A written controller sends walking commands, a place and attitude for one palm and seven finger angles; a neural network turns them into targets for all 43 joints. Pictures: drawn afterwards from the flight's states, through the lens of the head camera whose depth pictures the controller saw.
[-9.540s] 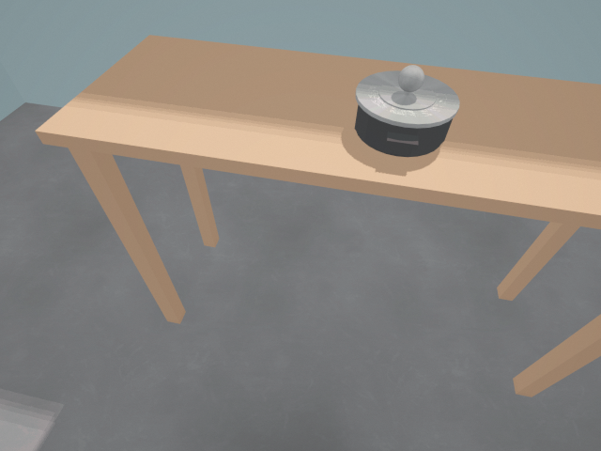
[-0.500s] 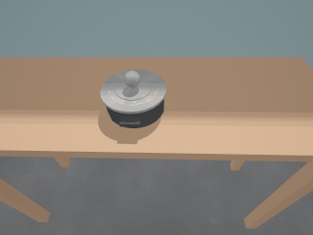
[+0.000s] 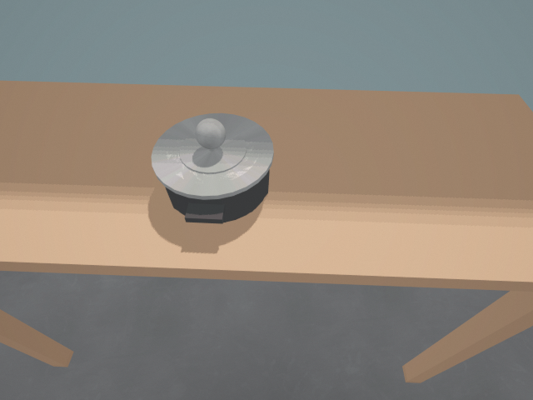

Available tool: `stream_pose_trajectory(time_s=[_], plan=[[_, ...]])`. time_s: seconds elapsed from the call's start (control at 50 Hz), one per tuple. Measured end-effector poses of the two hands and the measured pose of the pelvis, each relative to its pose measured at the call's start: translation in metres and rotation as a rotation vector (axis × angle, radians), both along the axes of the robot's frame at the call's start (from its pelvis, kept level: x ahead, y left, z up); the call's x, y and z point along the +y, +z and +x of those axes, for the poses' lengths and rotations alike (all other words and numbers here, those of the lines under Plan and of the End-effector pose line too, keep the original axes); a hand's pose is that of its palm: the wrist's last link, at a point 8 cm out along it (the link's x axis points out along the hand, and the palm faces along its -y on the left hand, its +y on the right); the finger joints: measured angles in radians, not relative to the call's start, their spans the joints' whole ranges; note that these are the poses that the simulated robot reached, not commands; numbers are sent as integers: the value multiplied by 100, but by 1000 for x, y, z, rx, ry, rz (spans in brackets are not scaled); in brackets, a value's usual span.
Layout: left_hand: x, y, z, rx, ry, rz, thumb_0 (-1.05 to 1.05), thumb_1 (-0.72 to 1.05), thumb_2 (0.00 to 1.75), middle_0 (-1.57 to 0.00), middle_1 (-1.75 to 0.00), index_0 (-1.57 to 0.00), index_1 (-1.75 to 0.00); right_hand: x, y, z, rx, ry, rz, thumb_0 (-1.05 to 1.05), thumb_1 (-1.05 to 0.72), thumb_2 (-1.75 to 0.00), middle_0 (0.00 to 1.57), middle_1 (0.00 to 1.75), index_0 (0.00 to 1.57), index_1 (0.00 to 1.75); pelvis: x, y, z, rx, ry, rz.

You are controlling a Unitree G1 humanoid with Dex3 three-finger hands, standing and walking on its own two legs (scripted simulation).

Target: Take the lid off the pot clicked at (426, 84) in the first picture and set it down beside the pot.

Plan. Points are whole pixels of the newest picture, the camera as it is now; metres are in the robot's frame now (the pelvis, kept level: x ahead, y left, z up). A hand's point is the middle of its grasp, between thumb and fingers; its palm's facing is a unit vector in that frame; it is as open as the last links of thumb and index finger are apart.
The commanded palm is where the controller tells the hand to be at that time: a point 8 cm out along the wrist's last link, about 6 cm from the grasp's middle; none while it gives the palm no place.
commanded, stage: come to a stop and stand still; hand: left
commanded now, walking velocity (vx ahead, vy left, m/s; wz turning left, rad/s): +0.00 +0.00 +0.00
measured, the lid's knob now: (210, 133) +0.44 +0.11 +0.17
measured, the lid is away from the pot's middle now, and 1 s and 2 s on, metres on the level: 0.00 0.00 0.00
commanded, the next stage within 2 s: look again from close up in 0.60 s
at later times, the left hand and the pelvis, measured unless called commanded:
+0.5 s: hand out of the picture +0.01 +0.15 -0.17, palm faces +0.04 -0.98 -0.21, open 7.3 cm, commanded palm none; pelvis +0.00 -0.03 +0.00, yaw +1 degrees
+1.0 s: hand out of the picture -0.03 +0.13 -0.17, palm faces +0.05 -0.98 -0.17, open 7.3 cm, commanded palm none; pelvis -0.01 -0.03 +0.00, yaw +0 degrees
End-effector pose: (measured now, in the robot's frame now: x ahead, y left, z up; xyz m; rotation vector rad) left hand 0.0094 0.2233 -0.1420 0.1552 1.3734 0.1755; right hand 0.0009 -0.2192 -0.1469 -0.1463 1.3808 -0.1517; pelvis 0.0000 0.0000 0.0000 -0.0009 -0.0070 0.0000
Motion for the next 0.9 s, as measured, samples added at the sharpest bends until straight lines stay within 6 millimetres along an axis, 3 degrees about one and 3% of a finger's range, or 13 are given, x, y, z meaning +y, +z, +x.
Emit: stream_pose_trajectory(time_s=[0.4,0.9], plan=[[-22,3,-4,18,5,1,1,93,90,-20,-30,-20,-30,-8,-1,-16,68,-14,39,0,-91,-90,20,30,20,30,-23,3,2,8,8,2],[-43,-1,-35,55,21,-35,1,92,90,-20,-30,-20,-30,-9,3,-36,78,-24,50,0,-91,-90,20,30,20,30,-32,4,-9,-2,7,0]])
